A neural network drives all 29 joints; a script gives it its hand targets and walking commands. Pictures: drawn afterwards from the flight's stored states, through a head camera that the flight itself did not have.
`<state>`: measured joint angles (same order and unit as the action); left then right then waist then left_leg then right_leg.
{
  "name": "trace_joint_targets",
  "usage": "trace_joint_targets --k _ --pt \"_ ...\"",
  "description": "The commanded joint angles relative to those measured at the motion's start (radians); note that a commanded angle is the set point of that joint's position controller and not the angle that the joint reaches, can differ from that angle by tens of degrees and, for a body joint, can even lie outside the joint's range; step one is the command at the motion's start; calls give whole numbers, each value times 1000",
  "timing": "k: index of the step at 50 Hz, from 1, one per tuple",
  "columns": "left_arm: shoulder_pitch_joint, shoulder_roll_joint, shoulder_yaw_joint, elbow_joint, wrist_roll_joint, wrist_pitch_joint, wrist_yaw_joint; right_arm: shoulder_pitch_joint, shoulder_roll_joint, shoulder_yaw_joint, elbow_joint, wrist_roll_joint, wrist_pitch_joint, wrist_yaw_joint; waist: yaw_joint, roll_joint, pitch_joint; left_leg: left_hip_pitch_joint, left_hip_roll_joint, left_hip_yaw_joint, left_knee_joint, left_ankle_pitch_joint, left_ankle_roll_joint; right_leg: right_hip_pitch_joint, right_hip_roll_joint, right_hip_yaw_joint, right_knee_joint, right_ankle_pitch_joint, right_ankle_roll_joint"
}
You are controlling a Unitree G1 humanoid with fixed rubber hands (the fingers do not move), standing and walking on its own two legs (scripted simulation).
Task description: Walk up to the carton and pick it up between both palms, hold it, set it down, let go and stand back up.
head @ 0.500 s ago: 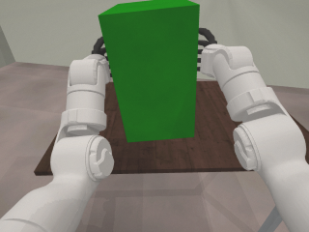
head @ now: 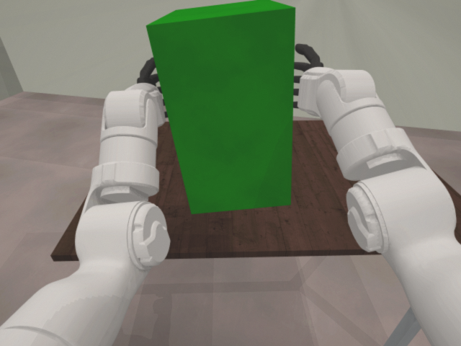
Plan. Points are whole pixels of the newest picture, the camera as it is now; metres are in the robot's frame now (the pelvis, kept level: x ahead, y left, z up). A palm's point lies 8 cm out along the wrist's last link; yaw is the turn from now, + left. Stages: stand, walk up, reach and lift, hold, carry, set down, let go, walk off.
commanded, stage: hold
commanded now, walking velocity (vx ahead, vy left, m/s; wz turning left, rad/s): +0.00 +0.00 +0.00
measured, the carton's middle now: (230, 102) +0.41 -0.01 +0.30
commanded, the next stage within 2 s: none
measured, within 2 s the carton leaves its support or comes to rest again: neither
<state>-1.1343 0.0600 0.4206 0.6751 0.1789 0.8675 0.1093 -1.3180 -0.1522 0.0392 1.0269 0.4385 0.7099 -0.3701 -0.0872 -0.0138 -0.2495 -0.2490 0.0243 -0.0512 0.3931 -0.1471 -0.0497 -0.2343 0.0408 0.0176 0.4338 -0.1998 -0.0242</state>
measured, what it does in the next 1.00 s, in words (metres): stands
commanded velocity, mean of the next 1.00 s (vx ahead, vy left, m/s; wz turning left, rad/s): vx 0.00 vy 0.00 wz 0.00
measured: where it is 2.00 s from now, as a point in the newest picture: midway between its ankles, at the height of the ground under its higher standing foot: outside the picture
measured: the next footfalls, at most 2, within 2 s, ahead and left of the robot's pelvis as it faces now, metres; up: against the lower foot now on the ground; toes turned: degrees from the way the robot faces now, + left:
none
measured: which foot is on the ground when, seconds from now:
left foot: down 0.00-1.00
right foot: down 0.00-1.00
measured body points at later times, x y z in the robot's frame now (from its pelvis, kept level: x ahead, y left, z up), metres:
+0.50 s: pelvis +0.00 +0.00 +0.00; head -0.09 +0.01 +0.44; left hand +0.40 +0.12 +0.31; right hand +0.39 -0.13 +0.33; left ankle +0.04 +0.15 -0.74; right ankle +0.02 -0.10 -0.74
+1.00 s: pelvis +0.00 +0.00 +0.00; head -0.09 +0.01 +0.44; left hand +0.40 +0.12 +0.32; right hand +0.38 -0.13 +0.33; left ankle +0.04 +0.15 -0.74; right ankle +0.02 -0.10 -0.74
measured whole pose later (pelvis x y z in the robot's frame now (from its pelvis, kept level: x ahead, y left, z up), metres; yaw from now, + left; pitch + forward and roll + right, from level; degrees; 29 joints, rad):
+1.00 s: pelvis +0.00 +0.00 +0.00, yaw +0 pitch +0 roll +0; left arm -1.13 0.06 0.42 0.66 0.18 0.87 0.11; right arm -1.31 -0.15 0.03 1.01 0.44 0.71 -0.37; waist -0.09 -0.01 -0.25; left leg -0.25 0.02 -0.05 0.39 -0.15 -0.05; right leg -0.23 0.04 0.02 0.43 -0.20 -0.02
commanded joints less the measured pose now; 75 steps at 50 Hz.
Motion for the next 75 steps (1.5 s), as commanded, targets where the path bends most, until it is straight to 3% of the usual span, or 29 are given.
trace_joint_targets --k 1,3,7,8,9,14,17,20,23,24,27,32,35,38,44,46,48,50,51,53,55,56,58,62,63,65,67,72,75 --pt "-1012 -597 -297 -171 -172 -99 -145 -896 755 91 -426 209 -52 124 -1 70 -396 157 -95 -7 25 98 11 167 31 4 -156 315 121" --pt "-1017 -594 -313 -173 -175 -87 -143 -860 708 62 -390 201 -47 123 -25 105 -391 177 -89 -16 23 94 -2 163 30 2 -155 317 118" --pt "-1003 -604 -272 -165 -150 -90 -142 -913 739 90 -403 217 -51 139 25 80 -369 147 -87 -9 7 49 9 158 33 1 -163 214 112" --pt "-1051 -609 -306 -212 -176 -93 -139 -880 724 56 -373 199 -54 138 -17 113 -403 164 -84 -17 16 64 -4 156 35 -4 -163 231 112" --pt "-1006 -594 -255 -132 -147 -86 -141 -938 739 88 -417 208 -59 139 19 71 -397 165 -85 -11 12 40 16 146 33 1 -173 196 117" --pt "-1070 -634 -343 -243 -195 -92 -130 -908 745 88 -444 215 -61 135 -5 107 -452 180 -78 -25 32 107 -6 158 41 -4 -147 265 107" --pt "-1000 -558 -249 -99 -142 -91 -144 -923 730 69 -393 188 -51 142 31 58 -320 128 -84 -13 1 -15 17 108 27 5 -182 147 111" --pt "-1056 -600 -331 -194 -166 -91 -140 -847 702 44 -350 189 -47 140 -24 142 -371 145 -79 -20 8 45 -16 135 33 -1 -157 230 97" --pt "-1036 -608 -327 -260 -191 -94 -136 -921 751 129 -505 238 -58 131 -6 70 -526 191 -89 -23 44 154 5 220 42 -2 -141 356 117" --pt "-1044 -630 -353 -254 -200 -94 -128 -911 732 102 -480 234 -55 132 -18 116 -479 182 -87 -34 45 147 -1 169 42 -6 -139 339 110" --pt "-945 -587 -270 -130 -148 -77 -141 -906 722 85 -475 202 -43 125 11 36 -374 147 -87 -16 13 69 19 161 33 1 -164 257 121" --pt "-946 -649 -348 -192 -180 -76 -131 -948 702 108 -518 239 -62 133 3 115 -446 195 -77 -31 38 136 -3 146 55 -10 -158 285 101" --pt "-1035 -626 -318 -179 -169 -81 -134 -839 696 34 -317 191 -31 146 -25 121 -304 136 -72 -25 -17 19 -10 105 47 -12 -175 160 92" --pt "-1021 -624 -338 -177 -182 -83 -141 -891 705 58 -413 203 -48 137 -36 101 -404 167 -78 -20 11 65 -9 142 45 -5 -172 219 102" --pt "-993 -596 -277 -103 -157 -87 -143 -960 734 67 -438 197 -56 137 21 65 -366 135 -79 -16 9 15 12 130 42 -2 -187 152 109" --pt "-1015 -617 -310 -150 -161 -84 -143 -888 716 48 -376 186 -47 135 -19 91 -361 155 -75 -23 1 26 5 116 28 0 -170 165 103" --pt "-1008 -611 -285 -114 -163 -88 -144 -917 727 61 -407 184 -49 136 -4 56 -347 143 -83 -17 -1 13 12 124 38 -5 -184 143 108" --pt "-1053 -632 -330 -156 -190 -100 -137 -918 713 44 -390 204 -62 142 -23 134 -394 152 -80 -19 10 32 -5 96 37 -3 -170 160 96" --pt "-1004 -585 -276 -141 -163 -92 -137 -908 735 72 -410 193 -54 144 12 55 -370 139 -81 -17 1 20 19 137 33 0 -169 169 106" --pt "-1016 -595 -271 -155 -145 -95 -133 -921 750 95 -406 200 -56 141 25 71 -381 154 -86 -7 9 37 13 139 33 5 -176 167 109" --pt "-1039 -625 -322 -142 -181 -97 -137 -888 729 52 -400 181 -59 141 -17 107 -387 152 -79 -16 16 42 -5 125 39 -3 -164 200 93" --pt "-1014 -609 -285 -160 -164 -97 -133 -921 750 96 -446 206 -60 140 17 73 -409 173 -83 -13 15 53 14 134 40 0 -170 206 106" --pt "-1022 -629 -348 -206 -181 -97 -128 -897 732 85 -455 203 -62 142 -8 139 -438 165 -81 -23 31 84 -15 152 41 -1 -158 247 94" --pt "-952 -588 -272 -115 -144 -81 -147 -930 716 95 -483 209 -61 128 12 47 -390 163 -88 -13 24 82 15 156 36 -3 -173 274 120" --pt "-1011 -579 -300 -231 -171 -96 -138 -921 756 131 -535 224 -63 128 22 53 -501 183 -89 -12 42 134 13 208 40 0 -144 338 124" --pt "-1035 -631 -351 -251 -180 -94 -135 -857 726 82 -428 208 -47 128 -28 128 -472 185 -89 -21 30 114 -4 178 37 -1 -145 308 108" --pt "-999 -639 -332 -162 -174 -78 -136 -904 698 72 -435 207 -50 132 -12 115 -399 174 -80 -18 15 61 -4 131 48 -7 -171 205 101" --pt "-977 -626 -336 -242 -191 -88 -134 -856 739 113 -474 233 -43 122 -12 85 -435 187 -94 -15 37 154 1 178 37 0 -151 365 121" --pt "-993 -632 -297 -163 -159 -78 -145 -861 706 67 -385 207 -33 130 -19 91 -377 172 -81 -17 8 72 -1 136 45 -7 -166 228 107"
